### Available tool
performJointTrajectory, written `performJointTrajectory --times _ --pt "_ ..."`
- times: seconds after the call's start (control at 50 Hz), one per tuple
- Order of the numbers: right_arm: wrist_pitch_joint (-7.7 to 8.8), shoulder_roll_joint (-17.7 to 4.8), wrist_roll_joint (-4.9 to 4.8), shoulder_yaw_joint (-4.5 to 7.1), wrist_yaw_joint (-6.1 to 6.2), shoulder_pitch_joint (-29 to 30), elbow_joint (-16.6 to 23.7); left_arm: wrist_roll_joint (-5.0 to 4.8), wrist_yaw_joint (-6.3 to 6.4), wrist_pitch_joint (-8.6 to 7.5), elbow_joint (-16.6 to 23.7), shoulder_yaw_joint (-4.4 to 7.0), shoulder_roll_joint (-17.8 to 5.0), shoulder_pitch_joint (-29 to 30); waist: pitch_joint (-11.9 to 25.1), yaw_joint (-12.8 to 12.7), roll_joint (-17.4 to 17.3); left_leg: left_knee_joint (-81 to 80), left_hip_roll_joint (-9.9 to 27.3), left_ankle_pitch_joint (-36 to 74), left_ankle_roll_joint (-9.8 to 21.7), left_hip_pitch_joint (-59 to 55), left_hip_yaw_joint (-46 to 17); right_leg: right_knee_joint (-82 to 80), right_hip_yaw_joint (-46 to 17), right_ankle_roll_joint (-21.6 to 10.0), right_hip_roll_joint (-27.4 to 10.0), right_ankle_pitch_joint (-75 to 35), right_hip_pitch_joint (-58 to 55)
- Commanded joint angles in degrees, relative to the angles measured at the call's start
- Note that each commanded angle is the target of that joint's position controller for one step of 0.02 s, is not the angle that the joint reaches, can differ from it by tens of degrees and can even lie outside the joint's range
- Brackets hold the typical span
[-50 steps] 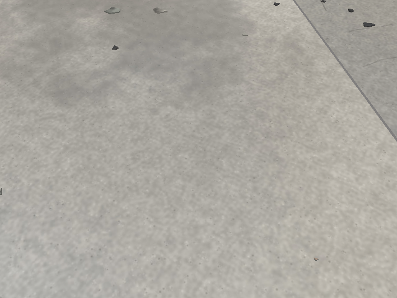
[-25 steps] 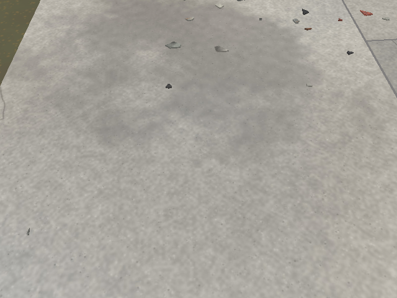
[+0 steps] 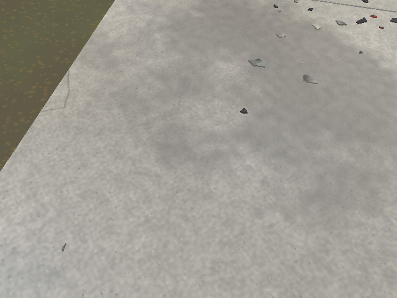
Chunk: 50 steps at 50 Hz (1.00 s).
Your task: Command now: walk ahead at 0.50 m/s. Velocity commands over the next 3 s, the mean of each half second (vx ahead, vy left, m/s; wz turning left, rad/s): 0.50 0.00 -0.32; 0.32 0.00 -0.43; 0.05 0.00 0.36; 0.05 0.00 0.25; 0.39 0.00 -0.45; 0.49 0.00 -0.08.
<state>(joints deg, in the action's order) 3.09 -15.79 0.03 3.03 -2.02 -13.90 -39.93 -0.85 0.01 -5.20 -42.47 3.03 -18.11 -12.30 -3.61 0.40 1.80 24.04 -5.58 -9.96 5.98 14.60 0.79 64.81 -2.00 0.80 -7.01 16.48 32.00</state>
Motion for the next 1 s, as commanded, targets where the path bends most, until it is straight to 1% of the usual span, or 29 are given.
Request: performJointTrajectory --times 0.02,0.1,0.14,0.2,0.26,0.32,0.34,0.36,0.38,0.4,0.42,0.44,0.46,0.48,0.5,0.56,0.64,0.68,0.72,0.78,0.8,0.82,0.84,0.86,0.88,0.9,0.92,0.96,1.0 --pt "2.35 -7.7 0.41 1.92 0.56 1.0 2.1 0.17 0.24 1.14 1.4 1.25 -4.5 -3.9 4.8 -1.1 -4.4 -13.7 16.2 18.8 8.7 -4.9 -10.9 -3.1 -1.2 1.1 -2.5 -7.4 4.4" --pt "2.6 -7.5 0.71 1.56 1.43 -0.2 -0.1 -0.25 -0.33 0.81 2.5 0.8 -3.1 1.7 1.9 1.2 -4.5 -15.7 13.7 18.2 4.8 -6.3 -2.9 -16.9 -1.5 0.8 -0.5 -21.8 6.0" --pt "2.68 -8.3 0.69 1.61 1.76 -1.1 -1.1 -0.56 -1.01 0.44 3.3 0.44 -2.2 4.8 0.7 2.8 -4.3 -17.1 14.2 16.4 3.3 -7.5 -0.8 -23.2 -0.5 0.1 1.0 -26.4 5.1" --pt "2.17 -8.8 0.36 1.77 2.06 -3.5 -3.3 -0.65 -2.11 0.21 5.0 0.0 -1.4 8.7 -1.3 4.5 -3.5 -16.9 16.5 18.2 2.8 -13.9 0.8 -29.0 -0.1 -1.1 2.2 -26.6 7.6" --pt "0.75 -9.2 0.07 2.0 2.45 -4.9 -4.7 -0.37 -3.57 0.02 7.2 -0.27 -1.0 11.3 -1.6 4.9 -3.1 -12.7 18.9 26.5 2.9 -22.0 2.0 -31.7 1.7 -2.8 3.4 -20.1 11.2" --pt "-0.72 -11.4 -0.1 2.57 3.5 -3.5 -4.3 -0.02 -4.19 0.52 8.2 0.64 -2.9 8.0 3.1 1.6 -6.1 -2.0 19.3 54.0 1.6 -25.2 4.1 -31.3 6.9 -5.8 8.1 -10.0 4.0" --pt "-1.24 -12.0 0.01 2.66 3.93 -3.1 -3.9 0.04 -4.0 0.8 7.6 1.61 -4.8 3.0 6.5 -1.3 -7.1 5.5 18.8 61.3 0.9 -24.4 4.9 -30.9 7.9 -7.2 10.0 -7.7 -2.6" --pt "-1.5 -12.1 -0.15 2.52 4.31 -1.8 -3.5 -0.04 -3.38 0.88 6.0 3.11 -7.6 -5.4 10.8 -6.2 -6.0 17.2 17.2 59.6 -0.6 -18.8 6.5 -34.6 7.0 -9.4 11.3 -11.2 -15.6" --pt "-0.78 -9.9 0.91 1.46 4.52 -2.7 -2.2 -0.02 -2.3 1.5 4.9 4.49 -12.3 -13.9 17.5 -9.3 0.8 35.2 14.0 38.9 -2.6 -4.9 7.2 -35.1 -7.3 -13.6 2.0 -14.3 -34.0" --pt "0.96 -2.9 1.58 -0.74 3.04 -8.0 -0.5 -0.65 -2.01 1.29 5.9 4.88 -14.4 -12.2 23.4 -3.6 15.0 57.1 -0.7 -18.7 -7.1 21.2 1.5 -40.7 -40.4 -26.3 -11.9 -7.5 -54.1" --pt "3.37 -8.7 0.13 0.25 1.57 -4.1 -0.4 -0.5 -1.84 1.36 6.0 3.54 -9.5 -13.2 25.7 -7.4 6.7 60.4 2.4 -20.1 -5.7 27.9 -9.3 -45.3 -43.0 -24.7 -11.5 -1.2 -56.2" --pt "4.57 -9.9 -2.13 0.47 0.85 1.6 1.9 0.05 -1.52 1.34 6.4 3.01 -7.6 -11.2 17.6 -7.5 3.3 57.7 5.4 -16.1 -4.8 30.4 -9.0 -46.4 -34.1 -21.7 -9.5 -1.6 -49.9" --pt "5.16 -8.5 -1.59 0.04 0.89 3.7 2.8 0.16 -1.57 1.22 6.8 2.9 -7.3 -7.7 10.6 -4.8 -3.5 51.2 7.7 -13.0 -4.6 29.8 -7.8 -47.7 -28.3 -20.0 -7.2 -7.2 -40.2" --pt "4.95 -8.9 -0.08 0.48 1.3 4.3 2.6 0.13 -1.45 1.09 7.4 2.41 -5.6 -4.6 7.8 -2.8 -5.0 45.4 9.6 -11.1 -5.1 27.1 -7.2 -48.6 -24.1 -18.9 -5.1 -13.1 -34.0" --pt "4.38 -8.7 0.42 0.62 1.31 3.1 2.6 0.72 -1.21 1.17 8.3 2.12 -5.4 -3.0 6.2 -1.0 -3.0 43.6 10.2 -10.1 -6.0 23.6 -7.0 -50.0 -22.1 -19.2 -3.7 -17.2 -28.7" --pt "2.71 -6.9 0.97 0.19 1.79 1.1 2.4 0.34 -0.5 1.18 8.3 2.46 -6.5 -1.7 4.6 0.9 -0.6 34.7 10.7 -8.4 -9.4 20.1 -4.8 -52.0 -17.1 -19.4 -1.5 -23.2 -20.0" --pt "2.51 -4.2 0.95 -1.07 1.87 9.6 4.2 -0.27 0.66 2.03 7.2 3.22 -8.7 -3.7 3.6 -2.4 1.6 16.2 7.7 8.5 -11.4 13.9 -3.0 -51.1 -11.1 -15.1 3.5 -17.9 -13.2" --pt "2.82 -4.9 0.59 -0.72 1.71 12.7 5.1 -0.22 0.93 2.88 6.0 3.45 -9.1 -6.2 4.0 -3.9 2.6 10.4 5.0 13.8 -11.3 11.0 -2.8 -48.0 -12.0 -13.0 4.0 -21.0 -14.0" --pt "3.12 -6.3 0.38 0.0 1.5 13.0 5.4 -0.56 1.28 3.76 5.2 3.52 -8.7 -7.5 5.6 -3.8 3.7 6.5 3.6 13.6 -10.4 9.4 -4.3 -43.5 -15.0 -11.2 3.5 -21.9 -17.6" --pt "3.62 -8.1 0.5 1.4 1.39 8.2 4.2 -0.47 1.93 4.62 6.5 3.35 -7.2 -4.2 7.6 0.1 5.5 1.6 4.2 13.3 -7.5 3.9 -5.5 -34.6 -19.4 -7.9 3.6 -20.9 -20.8" --pt "3.84 -9.3 1.18 1.9 1.71 5.0 3.7 -0.25 1.91 4.54 7.3 2.82 -5.2 -3.7 10.1 1.7 4.3 -0.3 7.2 18.7 -5.5 -2.9 -6.2 -28.2 -17.9 -5.5 6.5 -18.8 -19.1" --pt "3.64 -12.7 2.15 2.56 2.35 -0.6 3.8 0.92 1.9 4.4 8.7 1.55 -1.5 -4.8 17.6 3.0 -4.5 2.3 19.1 34.6 -1.4 -16.6 -16.1 -12.5 -12.5 -2.6 10.7 -0.7 -12.1" --pt "2.43 -14.2 2.58 2.78 2.02 -1.9 2.8 0.3 1.42 4.08 7.8 0.67 0.2 -18.3 25.6 -2.6 -20.3 2.8 32.6 40.7 10.2 -29.8 -36.1 2.3 -9.2 0.2 15.8 28.1 0.2" --pt "1.64 -11.3 0.9 2.55 1.72 -0.3 3.2 -0.37 1.43 4.46 5.6 1.63 -5.6 -19.4 24.5 -1.7 -15.4 -0.2 31.3 22.6 10.8 -26.1 -40.7 8.7 -9.8 1.6 11.1 22.4 3.8" --pt "1.12 -7.3 0.82 1.34 1.75 1.9 4.0 -0.5 1.75 5.34 5.7 2.21 -7.7 -12.3 17.8 0.6 -10.2 -1.9 26.4 13.8 8.1 -20.1 -32.5 10.3 -8.1 2.6 9.7 18.1 5.0" --pt "0.61 -4.6 1.38 0.06 1.46 5.0 3.8 -0.02 2.27 6.33 5.8 2.06 -6.9 -8.5 14.0 0.2 -6.5 -3.2 22.4 9.0 5.9 -13.1 -26.7 7.6 -6.8 2.9 8.2 15.3 3.2" --pt "0.36 -2.8 1.42 -0.94 1.12 8.1 3.7 0.77 2.49 7.07 6.5 1.82 -5.8 -6.5 10.4 -0.9 -6.9 -4.6 20.1 7.9 5.3 -6.2 -23.4 2.6 -6.7 3.3 6.3 13.7 0.1" --pt "-0.22 -4.7 1.32 -0.36 0.88 10.7 2.8 1.41 2.19 7.22 6.4 0.97 -2.8 -6.4 6.5 -2.7 -10.4 -6.5 14.6 13.0 4.0 3.1 -16.1 -11.2 -2.2 3.4 6.0 11.9 -8.8" --pt "-0.68 -7.0 0.8 0.58 1.13 9.1 2.0 1.81 2.21 6.28 6.2 0.35 -1.1 -5.8 8.5 -2.0 -11.6 -4.9 13.8 20.9 5.5 1.2 -15.2 -20.6 -0.6 3.6 7.0 10.1 -13.3"
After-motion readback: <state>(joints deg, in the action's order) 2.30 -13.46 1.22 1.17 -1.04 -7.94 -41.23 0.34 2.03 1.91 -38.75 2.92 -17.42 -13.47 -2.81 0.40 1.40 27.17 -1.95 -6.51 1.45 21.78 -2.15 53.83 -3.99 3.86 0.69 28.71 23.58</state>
